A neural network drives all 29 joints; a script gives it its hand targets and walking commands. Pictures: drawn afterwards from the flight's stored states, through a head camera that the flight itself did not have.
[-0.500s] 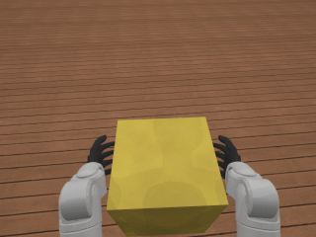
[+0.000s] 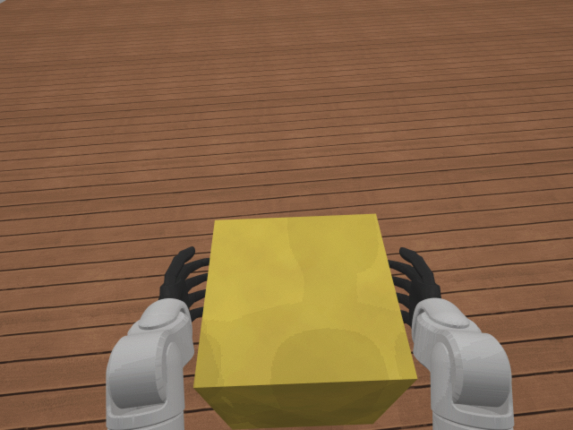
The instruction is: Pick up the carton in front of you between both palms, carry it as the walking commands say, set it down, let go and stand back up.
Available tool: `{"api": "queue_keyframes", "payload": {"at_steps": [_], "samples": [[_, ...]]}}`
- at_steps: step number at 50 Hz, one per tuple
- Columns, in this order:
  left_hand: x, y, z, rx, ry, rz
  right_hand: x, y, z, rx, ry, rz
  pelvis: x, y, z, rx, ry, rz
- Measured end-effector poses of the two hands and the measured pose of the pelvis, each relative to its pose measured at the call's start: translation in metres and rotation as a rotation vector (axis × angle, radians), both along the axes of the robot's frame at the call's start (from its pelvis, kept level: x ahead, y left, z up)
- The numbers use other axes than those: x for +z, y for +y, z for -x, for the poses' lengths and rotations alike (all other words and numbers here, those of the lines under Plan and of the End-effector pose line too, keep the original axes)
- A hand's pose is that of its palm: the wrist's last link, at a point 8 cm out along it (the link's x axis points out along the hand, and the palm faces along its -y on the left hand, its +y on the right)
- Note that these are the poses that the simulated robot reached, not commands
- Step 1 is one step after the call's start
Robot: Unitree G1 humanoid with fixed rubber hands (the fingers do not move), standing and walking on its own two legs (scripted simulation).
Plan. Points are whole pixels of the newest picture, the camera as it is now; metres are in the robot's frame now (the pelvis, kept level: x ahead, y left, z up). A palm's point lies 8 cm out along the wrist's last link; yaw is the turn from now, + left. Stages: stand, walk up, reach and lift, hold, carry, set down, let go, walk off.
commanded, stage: carry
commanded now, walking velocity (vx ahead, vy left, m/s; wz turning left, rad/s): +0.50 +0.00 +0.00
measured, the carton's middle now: (299, 328) +0.28 +0.00 +0.02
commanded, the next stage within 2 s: none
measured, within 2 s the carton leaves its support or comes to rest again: neither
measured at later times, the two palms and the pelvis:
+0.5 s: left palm (203, 148) +0.61 +0.17 +0.10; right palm (358, 143) +0.61 -0.13 +0.10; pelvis +0.34 +0.02 +0.00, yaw -1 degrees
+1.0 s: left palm (228, 76) +0.95 +0.16 +0.10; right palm (342, 75) +0.95 -0.14 +0.09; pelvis +0.69 +0.01 +0.01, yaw +1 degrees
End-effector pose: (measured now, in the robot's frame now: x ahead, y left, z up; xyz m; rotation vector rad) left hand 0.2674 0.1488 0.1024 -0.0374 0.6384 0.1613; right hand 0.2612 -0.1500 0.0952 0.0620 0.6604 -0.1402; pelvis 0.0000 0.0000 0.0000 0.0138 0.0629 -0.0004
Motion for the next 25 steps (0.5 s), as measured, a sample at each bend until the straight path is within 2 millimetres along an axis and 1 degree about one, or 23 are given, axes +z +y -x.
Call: {"api": "queue_keyframes", "payload": {"at_steps": [3,4,6,8,12,17,21,23,25], "samples": [[-0.013,0.013,-0.056,-0.010,-0.015,0.024,-0.006,0.013,-0.053,-0.014,-0.014,0.018,-0.017,0.015,-0.053,-0.017,-0.014,0.004],[-0.019,0.017,-0.073,-0.011,-0.003,0.036,-0.009,0.017,-0.069,-0.016,-0.003,0.029,-0.019,0.019,-0.067,-0.020,-0.015,-0.007],[-0.027,0.023,-0.102,-0.017,0.046,0.047,-0.015,0.023,-0.095,-0.025,0.046,0.036,-0.016,0.026,-0.090,-0.030,-0.011,-0.001],[-0.031,0.026,-0.126,-0.019,0.096,0.057,-0.018,0.026,-0.116,-0.038,0.096,0.034,-0.007,0.032,-0.112,-0.039,-0.004,0.015],[-0.027,0.029,-0.173,-0.040,0.124,0.055,-0.012,0.030,-0.159,-0.053,0.125,0.040,0.008,0.039,-0.157,-0.038,0.007,0.038],[-0.011,0.032,-0.236,-0.036,0.074,0.055,0.005,0.033,-0.224,-0.045,0.075,0.044,0.016,0.038,-0.220,-0.023,0.013,0.050],[-0.001,0.031,-0.289,-0.016,0.030,0.050,0.013,0.031,-0.283,-0.023,0.032,0.039,0.014,0.032,-0.278,-0.015,0.013,0.048],[-0.001,0.028,-0.317,-0.006,0.022,0.045,0.012,0.028,-0.315,-0.013,0.023,0.038,0.010,0.026,-0.309,-0.012,0.011,0.043],[-0.005,0.023,-0.348,0.002,0.023,0.038,0.005,0.023,-0.347,-0.003,0.024,0.034,0.003,0.019,-0.343,-0.007,0.008,0.037]]}}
